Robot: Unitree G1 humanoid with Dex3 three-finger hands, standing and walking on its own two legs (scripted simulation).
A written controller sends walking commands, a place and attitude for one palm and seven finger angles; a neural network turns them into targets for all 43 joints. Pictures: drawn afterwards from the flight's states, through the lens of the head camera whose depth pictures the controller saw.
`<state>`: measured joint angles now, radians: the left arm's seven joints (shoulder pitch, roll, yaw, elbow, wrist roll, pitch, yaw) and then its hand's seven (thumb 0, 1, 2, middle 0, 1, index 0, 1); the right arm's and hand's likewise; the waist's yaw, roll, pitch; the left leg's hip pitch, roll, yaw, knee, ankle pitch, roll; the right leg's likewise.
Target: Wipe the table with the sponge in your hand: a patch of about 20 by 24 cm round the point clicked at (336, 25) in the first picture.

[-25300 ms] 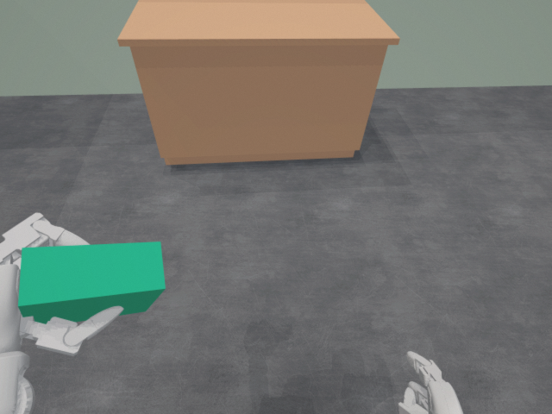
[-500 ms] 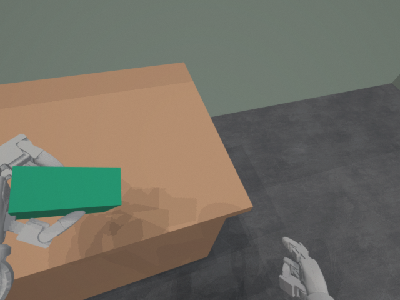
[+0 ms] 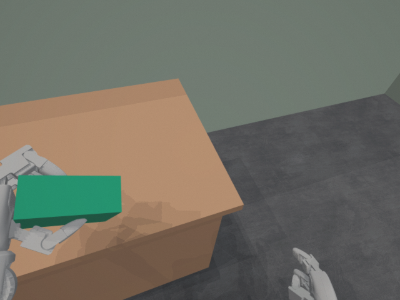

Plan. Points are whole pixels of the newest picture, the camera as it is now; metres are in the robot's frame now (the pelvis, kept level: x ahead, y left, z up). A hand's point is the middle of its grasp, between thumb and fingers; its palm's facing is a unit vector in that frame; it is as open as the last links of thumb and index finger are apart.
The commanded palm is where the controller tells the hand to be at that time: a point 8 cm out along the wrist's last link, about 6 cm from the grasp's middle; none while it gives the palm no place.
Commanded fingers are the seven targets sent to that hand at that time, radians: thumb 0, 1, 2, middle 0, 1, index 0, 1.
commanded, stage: look again from close up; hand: left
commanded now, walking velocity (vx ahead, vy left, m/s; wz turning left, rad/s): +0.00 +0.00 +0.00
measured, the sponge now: (84, 201) +0.23 +0.20 +0.14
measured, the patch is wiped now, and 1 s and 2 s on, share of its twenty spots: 0.00 0.00 0.00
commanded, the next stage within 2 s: come to a stop and stand still in 0.08 s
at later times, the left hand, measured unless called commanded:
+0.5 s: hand (16, 152) +0.26 +0.28 +0.21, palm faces +0.49 -0.74 -0.46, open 9.5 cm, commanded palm +0.16 +0.26 +0.17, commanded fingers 0.00 0.10 1.30 -1.20 -1.60 -1.20 -1.60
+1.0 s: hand (48, 173) +0.25 +0.25 +0.18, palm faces +0.36 -0.85 -0.39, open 9.5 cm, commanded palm +0.19 +0.28 +0.17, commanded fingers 0.00 0.10 1.30 -1.20 -1.60 -1.20 -1.60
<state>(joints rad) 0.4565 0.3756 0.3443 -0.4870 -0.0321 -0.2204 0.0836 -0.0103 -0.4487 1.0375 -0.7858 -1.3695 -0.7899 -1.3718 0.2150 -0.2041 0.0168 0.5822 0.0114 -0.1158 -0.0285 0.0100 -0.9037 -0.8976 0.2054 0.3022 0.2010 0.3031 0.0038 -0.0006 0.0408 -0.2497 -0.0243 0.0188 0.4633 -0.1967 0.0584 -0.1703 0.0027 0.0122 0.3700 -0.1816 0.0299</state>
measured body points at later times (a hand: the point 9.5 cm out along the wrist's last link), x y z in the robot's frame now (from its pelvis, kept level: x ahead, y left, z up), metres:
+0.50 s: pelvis -0.01 -0.02 +0.00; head +0.04 +0.01 +0.44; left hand +0.23 +0.32 +0.23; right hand +0.18 -0.24 -0.08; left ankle +0.03 +0.08 -0.74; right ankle +0.01 -0.14 -0.74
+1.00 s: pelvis +0.03 +0.01 +0.00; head +0.05 +0.03 +0.45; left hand +0.23 +0.29 +0.20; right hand +0.21 -0.21 -0.07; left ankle +0.03 +0.08 -0.74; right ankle +0.01 -0.14 -0.74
